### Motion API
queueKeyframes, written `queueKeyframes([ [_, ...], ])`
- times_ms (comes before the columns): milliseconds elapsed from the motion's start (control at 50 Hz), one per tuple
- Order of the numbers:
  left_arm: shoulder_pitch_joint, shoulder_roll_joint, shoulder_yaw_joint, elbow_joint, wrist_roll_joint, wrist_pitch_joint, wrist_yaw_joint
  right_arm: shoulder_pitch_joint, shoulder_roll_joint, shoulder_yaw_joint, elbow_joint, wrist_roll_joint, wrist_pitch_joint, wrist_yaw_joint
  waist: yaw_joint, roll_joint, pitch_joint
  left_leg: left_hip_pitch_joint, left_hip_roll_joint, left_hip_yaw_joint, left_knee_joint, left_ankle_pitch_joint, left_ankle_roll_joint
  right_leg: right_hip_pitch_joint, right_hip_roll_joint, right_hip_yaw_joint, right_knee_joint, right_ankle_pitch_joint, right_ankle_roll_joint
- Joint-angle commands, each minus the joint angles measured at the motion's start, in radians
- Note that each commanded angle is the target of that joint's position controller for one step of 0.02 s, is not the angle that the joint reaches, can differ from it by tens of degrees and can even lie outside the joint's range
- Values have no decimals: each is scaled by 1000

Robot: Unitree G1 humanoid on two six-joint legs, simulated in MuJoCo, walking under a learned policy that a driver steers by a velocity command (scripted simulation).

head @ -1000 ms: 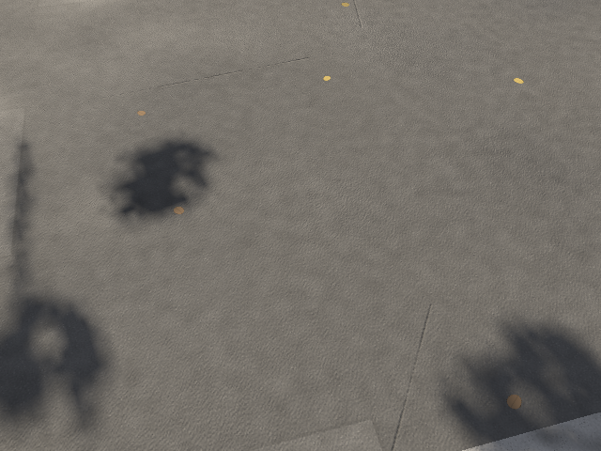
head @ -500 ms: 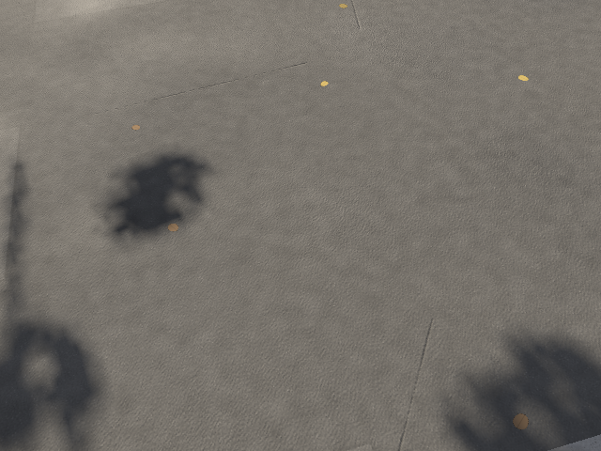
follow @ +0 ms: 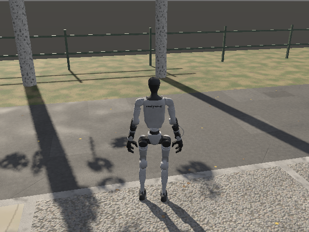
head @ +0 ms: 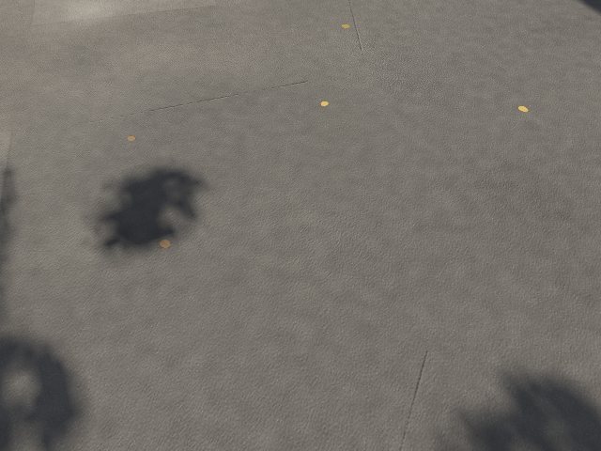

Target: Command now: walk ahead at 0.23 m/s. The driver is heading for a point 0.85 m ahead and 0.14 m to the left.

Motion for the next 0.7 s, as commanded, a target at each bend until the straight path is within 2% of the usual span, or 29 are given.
queueKeyframes([
  [20,127,197,44,-8,-5,-35,4,-136,-52,-4,-105,13,-52,14,62,-165,201,-359,-8,38,197,-98,52,4,-379,539,-367,-401,-234],
  [40,134,187,43,-12,8,-54,2,-162,-64,-8,-120,16,-67,23,64,-151,210,-439,24,-1,280,-141,64,49,-416,573,-369,-288,-252],
  [60,138,177,42,-17,12,-68,-1,-166,-77,-12,-127,20,-78,32,61,-139,192,-511,56,-28,331,-172,73,120,-431,563,-355,-176,-250],
  [80,124,167,40,-27,6,-74,-3,-163,-90,-16,-130,24,-87,41,51,-117,168,-536,84,-42,312,-161,80,166,-421,513,-338,-93,-227],
  [100,98,161,39,-41,-2,-74,-4,-162,-97,-19,-130,25,-93,49,40,-100,145,-495,95,-31,235,-130,81,167,-385,431,-331,-45,-192],
  [120,72,168,40,-53,-7,-67,-6,-153,-90,-20,-126,25,-96,55,25,-98,125,-391,80,2,139,-86,77,116,-337,348,-327,-25,-160],
  [140,39,181,43,-63,-10,-60,-8,-106,-73,-20,-104,22,-97,61,-8,-99,104,-221,39,61,50,14,66,12,-281,259,-310,-1,-133],
  [160,16,190,45,-69,-13,-51,-11,-14,-64,-26,-62,18,-94,64,-54,-95,77,-12,-20,126,-20,158,49,-117,-232,182,-265,15,-111],
  [180,30,189,43,-71,-8,-47,-12,92,-85,-44,-16,11,-86,60,-89,-79,37,163,-78,163,-17,207,33,-208,-191,140,-194,82,-95],
  [200,15,173,35,-74,-5,-52,-11,206,-111,-62,15,10,-77,54,-149,-44,2,289,-72,135,-36,194,44,-273,-154,85,-45,194,-61],
  [220,-15,101,13,-101,10,-58,-14,324,-198,-85,23,3,-76,43,-194,194,-30,368,148,-198,-208,63,123,-391,-70,-23,342,147,17],
  [240,6,31,0,-138,-2,-78,-10,383,-239,-75,27,-14,-91,56,-160,360,-103,446,353,-719,-439,-35,266,-558,49,57,631,-205,35],
  [260,2,71,10,-139,-31,-93,-14,266,-192,-54,4,-16,-107,60,-100,212,-34,376,378,-732,-449,-157,268,-644,-29,156,776,-170,7],
  [280,-31,100,14,-150,-37,-103,-21,163,-149,-39,-31,-8,-116,66,-75,133,40,299,349,-595,-437,-142,232,-681,-84,151,784,-62,-26],
  [300,-33,112,21,-142,-31,-105,-19,85,-129,-27,-55,-10,-118,72,-45,74,69,230,299,-457,-446,-43,199,-647,-130,132,742,42,-37],
  [320,-30,121,30,-136,-16,-102,-15,50,-119,-21,-68,-15,-117,76,-26,63,77,180,256,-352,-459,67,173,-600,-159,124,670,109,-38],
  [340,-17,125,37,-128,-11,-93,-18,52,-96,-13,-66,-20,-113,74,-12,81,73,153,216,-263,-471,153,151,-543,-174,114,619,147,-34],
  [360,-15,114,39,-124,-9,-84,-21,84,-91,-11,-57,-22,-110,70,-12,91,69,151,193,-207,-477,244,144,-519,-174,96,583,175,-26],
  [400,-55,96,41,-134,-3,-71,-23,141,-107,-12,-42,-23,-107,57,-16,66,72,180,176,-142,-483,410,153,-552,-167,68,518,227,-2],
  [440,-142,80,38,-167,4,-66,-24,170,-128,-15,-41,-24,-101,43,-28,49,82,201,180,-115,-494,492,161,-605,-164,61,419,287,20],
  [520,-308,58,27,-222,0,-72,-38,193,-130,-15,-51,-23,-93,27,-61,58,110,176,153,-45,-537,468,149,-560,-129,23,170,438,32],
  [620,-437,57,14,-275,-6,-86,-65,263,-129,-24,-27,-11,-80,25,-80,54,149,302,196,-17,-510,526,157,-569,-101,8,21,438,-3],
  [660,-442,73,17,-290,-9,-95,-77,251,-145,-32,-30,-10,-72,23,-57,66,129,365,218,-7,-451,667,149,-534,-84,-1,-13,385,-30],
  [700,-343,125,41,-275,-8,-98,-75,222,-176,-43,-41,-14,-64,21,10,116,31,408,223,2,-311,1031,130,-365,-23,-37,-5,311,-63],
])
